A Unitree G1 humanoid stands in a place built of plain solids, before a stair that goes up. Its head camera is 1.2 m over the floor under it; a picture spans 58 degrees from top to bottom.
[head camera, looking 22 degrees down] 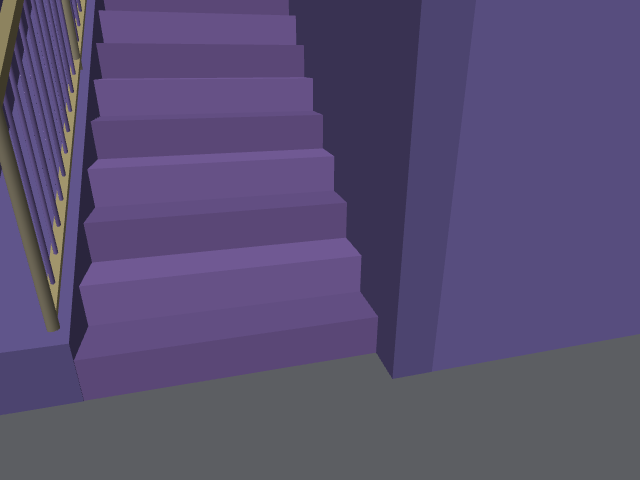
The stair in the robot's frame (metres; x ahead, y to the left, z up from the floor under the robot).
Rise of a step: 0.19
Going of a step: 0.23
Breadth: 1.20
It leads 15 degrees to the left of straight ahead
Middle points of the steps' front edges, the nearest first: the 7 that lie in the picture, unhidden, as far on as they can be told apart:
1.47 0.33 0.19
1.69 0.39 0.38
1.92 0.45 0.56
2.15 0.51 0.75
2.38 0.56 0.94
2.60 0.62 1.13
2.83 0.68 1.32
